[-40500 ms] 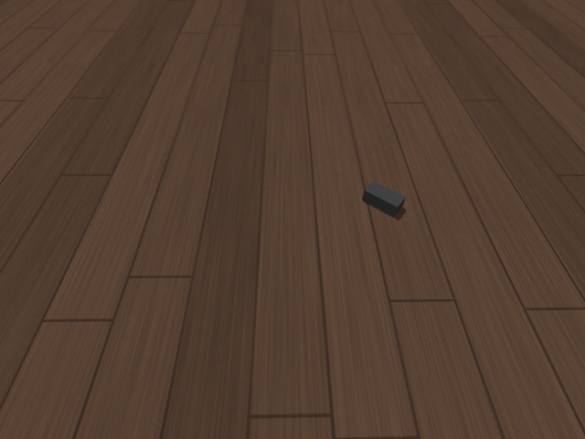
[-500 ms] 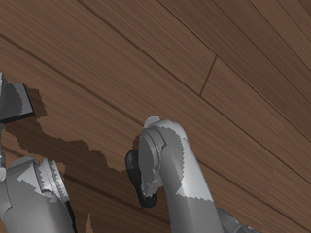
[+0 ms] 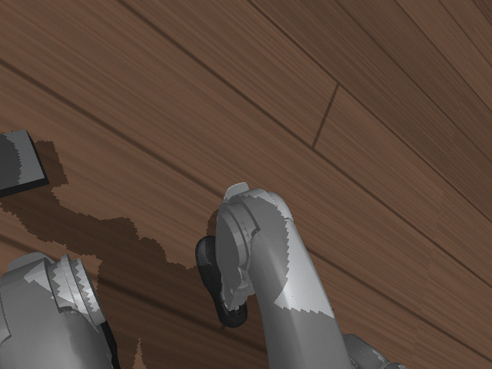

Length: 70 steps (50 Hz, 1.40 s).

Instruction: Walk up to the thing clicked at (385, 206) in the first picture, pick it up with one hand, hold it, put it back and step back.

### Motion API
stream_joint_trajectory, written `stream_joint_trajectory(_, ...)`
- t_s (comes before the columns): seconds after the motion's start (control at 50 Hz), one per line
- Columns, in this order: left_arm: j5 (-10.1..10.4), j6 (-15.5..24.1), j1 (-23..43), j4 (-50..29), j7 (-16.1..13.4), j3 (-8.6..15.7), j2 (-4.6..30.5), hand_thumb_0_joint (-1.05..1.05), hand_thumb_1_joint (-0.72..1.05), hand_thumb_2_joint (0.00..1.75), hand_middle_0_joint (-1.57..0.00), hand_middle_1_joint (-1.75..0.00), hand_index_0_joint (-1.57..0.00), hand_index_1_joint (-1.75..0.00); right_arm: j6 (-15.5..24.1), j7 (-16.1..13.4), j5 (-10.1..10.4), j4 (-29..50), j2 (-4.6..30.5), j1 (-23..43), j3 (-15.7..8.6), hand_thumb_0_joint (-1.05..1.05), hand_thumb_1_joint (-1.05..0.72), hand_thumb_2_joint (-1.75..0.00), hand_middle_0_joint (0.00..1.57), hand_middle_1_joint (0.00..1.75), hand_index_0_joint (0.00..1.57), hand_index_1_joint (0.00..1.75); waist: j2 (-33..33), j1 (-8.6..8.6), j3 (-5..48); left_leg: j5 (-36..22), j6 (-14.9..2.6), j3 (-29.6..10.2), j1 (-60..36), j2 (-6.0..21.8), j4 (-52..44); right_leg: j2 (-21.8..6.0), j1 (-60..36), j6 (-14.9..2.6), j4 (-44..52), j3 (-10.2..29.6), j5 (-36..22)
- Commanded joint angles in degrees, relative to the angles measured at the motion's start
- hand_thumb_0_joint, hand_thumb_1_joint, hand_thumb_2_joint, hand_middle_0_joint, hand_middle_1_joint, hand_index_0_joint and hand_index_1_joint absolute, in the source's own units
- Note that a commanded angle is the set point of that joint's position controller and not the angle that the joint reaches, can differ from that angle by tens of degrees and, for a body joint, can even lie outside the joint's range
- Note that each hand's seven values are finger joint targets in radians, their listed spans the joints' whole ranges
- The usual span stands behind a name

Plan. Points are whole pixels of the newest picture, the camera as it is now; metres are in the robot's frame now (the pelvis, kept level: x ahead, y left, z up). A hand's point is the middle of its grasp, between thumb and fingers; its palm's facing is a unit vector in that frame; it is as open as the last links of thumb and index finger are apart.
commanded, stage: close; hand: left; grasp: from above
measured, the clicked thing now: out of the picture +0.45 +0.26 -0.27
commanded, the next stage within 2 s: settle in 0.32 s
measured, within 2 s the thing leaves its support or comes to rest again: leaves its support in 0.76 s
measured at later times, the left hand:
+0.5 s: hand out of the picture +0.45 +0.25 -0.25, palm faces -0.44 -0.14 -0.89, open 11.5 cm
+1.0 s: hand out of the picture +0.44 +0.27 -0.19, palm faces -0.39 -0.10 -0.91, open 11.4 cm
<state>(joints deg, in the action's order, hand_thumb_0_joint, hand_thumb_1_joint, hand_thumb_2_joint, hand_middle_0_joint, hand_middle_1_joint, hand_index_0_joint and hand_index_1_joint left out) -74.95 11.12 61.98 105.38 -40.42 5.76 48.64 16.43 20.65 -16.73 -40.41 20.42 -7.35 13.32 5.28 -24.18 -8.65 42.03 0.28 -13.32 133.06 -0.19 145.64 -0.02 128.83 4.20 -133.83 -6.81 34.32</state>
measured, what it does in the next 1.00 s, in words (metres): stands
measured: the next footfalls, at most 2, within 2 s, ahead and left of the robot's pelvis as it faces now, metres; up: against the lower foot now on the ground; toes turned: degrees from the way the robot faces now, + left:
none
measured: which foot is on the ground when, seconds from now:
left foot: down 0.00-1.00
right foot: down 0.00-1.00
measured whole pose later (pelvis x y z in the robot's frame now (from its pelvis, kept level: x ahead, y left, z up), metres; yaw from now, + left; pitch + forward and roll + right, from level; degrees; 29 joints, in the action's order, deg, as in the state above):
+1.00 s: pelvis +0.01 +0.00 +0.02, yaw +3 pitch +34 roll -11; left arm -71.3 7.1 53.4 87.4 -33.2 3.1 38.0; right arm 12.4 20.9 -11.9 -44.1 18.4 -9.4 5.0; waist -0.2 -17.6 1.8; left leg 42.9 0.6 -10.2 133.1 -0.3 141.6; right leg -1.1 130.3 2.7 -132.5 -4.5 36.4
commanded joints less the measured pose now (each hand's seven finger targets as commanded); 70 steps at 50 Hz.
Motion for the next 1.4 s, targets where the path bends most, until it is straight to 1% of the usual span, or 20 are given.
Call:
stream_joint_trajectory(0.0, -0.62, 0.66, 12.98, -4.76, -2.38, -0.82, 9.25, 0.0, 0.14, 0.87, -0.55, -0.9, -0.56, -0.89, -0.12, -0.4, -0.06, -0.44, 18.32, -11.64, -4.98, 0.0, -0.9, -0.9, 0.2, 0.3, 0.2, 0.3, -24.86, -3.08, 34.86, -10.88, -0.65, 6.1, -24.0, 0.23, -16.3, 2.93, -21.2, -5.01, 9.77, -7.9, -10.9)
stream_joint_trajectory(0.32, -0.07, -0.81, 13.64, -4.89, -2.65, -1.65, 9.07, 0.0, 0.31, 1.0, -0.7, -0.93, -0.7, -0.94, 0.27, -0.16, -0.05, -0.41, 18.12, -10.46, -4.92, 0.0, -0.9, -0.9, 0.2, 0.3, 0.2, 0.3, -24.64, -3.63, 34.26, -9.18, -0.67, 6.55, -23.0, 0.21, -15.77, 2.85, -21.93, -4.95, 10.48, -7.01, -10.03)
stream_joint_trajectory(0.56, 0.61, -1.11, 14.63, -7.22, -1.43, 0.41, 10.64, 0.0, 0.33, 1.04, -0.73, -1.01, -0.74, -1.0, 0.17, -0.11, 0.45, -0.03, 18.82, -11.79, -6.02, 0.0, -0.92, -0.91, 0.2, 0.3, 0.2, 0.3, -25.84, -2.61, 35.52, -8.66, -0.67, 6.23, -24.09, 0.13, -16.98, 2.17, -20.65, -4.94, 10.49, -7.17, -9.26)
stream_joint_trajectory(0.6, 0.71, -1.02, 15.31, -11.19, -1.63, 2.46, 12.58, 0.0, 0.31, 1.06, -0.74, -0.99, -0.74, -0.99, -0.4, -0.28, 0.94, -0.43, 18.88, -11.88, -7.09, 0.0, -0.92, -0.91, 0.2, 0.3, 0.2, 0.3, -28.81, -0.73, 39.5, -10.64, -0.42, 6.47, -25.9, 0.1, -17.29, 2.04, -22.02, -5.3, 10.09, -6.56, -10.81)
stream_joint_trajectory(0.64, 0.61, -1.19, 15.64, -11.89, -1.41, 2.69, 11.31, 0.0, 0.31, 1.06, -0.73, -1.0, -0.73, -1.0, -0.29, 0.0, 0.75, -0.54, 18.78, -12.4, -7.59, 0.0, -0.92, -0.91, 0.2, 0.3, 0.2, 0.3, -29.59, -1.32, 39.86, -11.39, -0.24, 6.61, -27.39, 0.05, -17.35, 1.84, -21.06, -5.33, 9.55, -6.86, -11.36)
stream_joint_trajectory(0.68, 0.83, -1.05, 14.13, -16.85, -1.51, 3.94, 11.65, 0.0, 0.31, 1.04, -0.74, -0.98, -0.74, -0.98, -0.97, 0.0, 1.27, -0.88, 18.25, -12.79, -9.07, 0.0, -0.92, -0.91, 0.2, 0.3, 0.2, 0.3, -34.61, 1.09, 46.69, -14.79, 0.6, 6.94, -32.12, 0.21, -18.26, 2.42, -22.65, -6.09, 9.01, -6.5, -13.82)
stream_joint_trajectory(0.74, 0.97, -1.18, 13.22, -17.24, -0.39, 1.67, 7.49, 0.0, 0.33, 1.01, -0.74, -0.97, -0.74, -0.97, -0.97, 0.52, 1.57, -1.37, 17.26, -11.65, -9.6, 0.0, -0.92, -0.91, 0.2, 0.3, 0.2, 0.3, -32.61, -0.13, 44.12, -14.23, 0.18, 8.13, -29.71, -0.07, -16.8, 2.51, -21.14, -5.86, 9.1, -6.29, -13.95)
stream_joint_trajectory(0.78, 1.67, -1.43, 13.42, -21.93, 0.23, 3.3, 9.84, 0.0, 0.35, 1.04, -0.76, -0.98, -0.76, -0.98, -1.54, 0.28, 2.4, -2.11, 16.69, -12.4, -10.59, 0.0, -0.92, -0.91, 0.2, 0.3, 0.2, 0.3, -33.32, 1.49, 46.72, -14.79, -0.25, 9.25, -29.68, -0.22, -16.96, 2.47, -22.53, -5.92, 10.35, -5.53, -14.33)
stream_joint_trajectory(0.84, 3.93, -1.98, 11.41, -29.9, 1.49, 1.58, 4.72, 0.0, 0.41, 1.08, -0.81, -1.0, -0.8, -1.0, -2.48, 0.24, 3.92, -2.83, 15.61, -12.83, -12.52, 0.0, -0.92, -0.91, 0.2, 0.3, 0.2, 0.3, -36.42, 4.38, 52.99, -15.82, 0.24, 9.05, -33.7, -0.16, -19.93, 2.14, -21.17, -6.57, 10.64, -5.2, -14.12)
stream_joint_trajectory(0.88, 4.39, -2.95, 9.8, -24.79, 3.31, -3.86, -3.39, 0.0, 0.43, 1.01, -0.81, -0.98, -0.82, -0.97, -2.76, 0.63, 4.59, -4.06, 14.51, -12.76, -12.61, 0.0, -0.92, -0.91, 0.2, 0.3, 0.2, 0.3, -32.89, 2.79, 48.27, -14.36, 0.16, 8.74, -31.5, -0.16, -20.51, 2.2, -17.62, -6.61, 10.32, -5.77, -13.1)
stream_joint_trajectory(0.92, 4.11, -3.77, 12.62, -26.62, 4.5, -3.68, -1.55, 0.0, 0.42, 1.01, -0.81, -0.96, -0.82, -0.95, -3.73, -0.18, 5.46, -4.1, 14.82, -13.8, -13.63, 0.0, -0.92, -0.91, 0.2, 0.3, 0.2, 0.3, -30.39, 3.45, 47.63, -12.81, -0.53, 9.27, -29.38, -0.45, -21.39, 2.31, -17.48, -6.55, 12.34, -5.0, -11.78)
stream_joint_trajectory(0.96, 4.72, -4.91, 11.5, -27.97, 5.61, -0.21, 1.49, 0.0, 0.45, 1.03, -0.84, -0.95, -0.84, -0.95, -4.49, -0.76, 6.1, -3.72, 15.31, -14.52, -14.71, 0.0, -0.91, -0.91, 0.2, 0.3, 0.2, 0.3, -30.51, 5.89, 50.65, -14.6, -0.4, 8.87, -31.0, -0.58, -22.28, 1.43, -17.37, -6.76, 11.5, -4.48, -12.41)
stream_joint_trajectory(0.98, 5.78, -5.24, 11.33, -27.55, 6.95, -4.06, -4.78, 0.0, 0.44, 1.04, -0.85, -0.94, -0.85, -0.94, -5.06, -0.82, 6.65, -3.7, 14.08, -13.68, -14.71, 0.0, -0.92, -0.91, 0.2, 0.3, 0.2, 0.3, -29.15, 6.0, 49.94, -13.93, -0.39, 8.81, -30.89, -0.63, -22.97, 1.47, -16.38, -6.91, 11.59, -4.29, -11.46)
stream_joint_trajectory(1.02, 5.41, -5.73, 12.01, -24.01, 8.36, -5.64, -6.42, 0.0, 0.46, 1.01, -0.86, -0.92, -0.86, -0.93, -5.67, -1.38, 6.69, -4.5, 13.43, -13.48, -14.34, 0.0, -0.92, -0.91, 0.2, 0.3, 0.2, 0.3, -25.48, 4.45, 46.05, -11.39, -0.75, 8.85, -28.93, -0.91, -22.93, 1.66, -15.39, -6.71, 12.55, -4.18, -9.61)
stream_joint_trajectory(1.04, 5.71, -5.38, 13.1, -26.16, 9.32, -5.19, -5.04, 0.0, 0.45, 0.99, -0.86, -0.91, -0.86, -0.91, -5.75, -1.88, 6.7, -3.69, 13.26, -13.6, -14.42, 0.0, -0.92, -0.91, 0.2, 0.3, 0.2, 0.3, -23.29, 4.39, 45.65, -10.42, -1.23, 9.47, -27.03, -1.25, -22.57, 1.69, -16.35, -6.51, 13.68, -3.7, -8.45)
stream_joint_trajectory(1.06, 6.04, -5.32, 12.74, -28.34, 10.11, -4.55, -3.28, 0.0, 0.45, 1.03, -0.88, -0.9, -0.86, -0.91, -6.32, -2.63, 7.29, -3.61, 12.95, -13.52, -14.86, 0.0, -0.91, -0.91, 0.2, 0.3, 0.2, 0.3, -23.0, 6.55, 49.17, -11.35, -1.43, 10.44, -27.36, -1.51, -22.96, 1.74, -19.94, -6.6, 14.56, -2.66, -8.79)
stream_joint_trajectory(1.08, 6.33, -5.28, 13.33, -27.41, 10.77, -2.7, -1.31, 0.0, 0.45, 1.04, -0.89, -0.89, -0.87, -0.91, -6.57, -3.23, 7.45, -2.8, 13.26, -13.47, -15.18, 0.0, -0.92, -0.91, 0.2, 0.3, 0.2, 0.3, -20.95, 6.13, 48.79, -11.32, -1.75, 10.64, -25.87, -1.63, -22.65, 1.33, -20.65, -6.33, 15.01, -2.2, -8.97)
stream_joint_trajectory(1.12, 7.11, -4.88, 13.36, -27.88, 12.88, -4.98, -5.31, 0.0, 0.45, 1.06, -0.9, -0.89, -0.88, -0.91, -7.2, -3.74, 7.45, -2.97, 11.86, -13.8, -15.05, 0.0, -0.92, -0.91, 0.2, 0.3, 0.2, 0.3, -19.77, 6.54, 49.31, -10.82, -1.91, 11.67, -24.92, -1.89, -23.27, 1.27, -23.37, -6.12, 16.1, -1.39, -8.0)
stream_joint_trajectory(1.22, 6.85, -2.82, 14.58, -30.9, 15.3, -3.78, -1.75, 0.0, 0.48, 1.05, -0.93, -0.85, -0.91, -0.88, -8.61, -6.48, 7.96, -2.27, 11.22, -13.17, -15.71, 0.0, -0.91, -0.91, 0.2, 0.3, 0.2, 0.3, -19.29, 7.84, 51.09, -8.48, -1.69, 12.14, -25.7, -2.26, -24.14, 0.86, -24.31, -6.34, 16.91, -0.44, -4.54)
stream_joint_trajectory(1.38, 5.55, -1.15, 14.54, -33.77, 14.46, -2.96, -0.44, 0.0, 0.52, 1.04, -0.96, -0.8, -0.93, -0.83, -10.45, -9.65, 8.61, -2.36, 9.85, -13.98, -16.45, 0.0, -0.91, -0.9, 0.2, 0.3, 0.2, 0.3, -17.67, 9.04, 55.03, -11.29, -2.09, 13.62, -26.56, -2.11, -24.57, 0.56, -28.61, -6.04, 18.92, 1.32, -7.62)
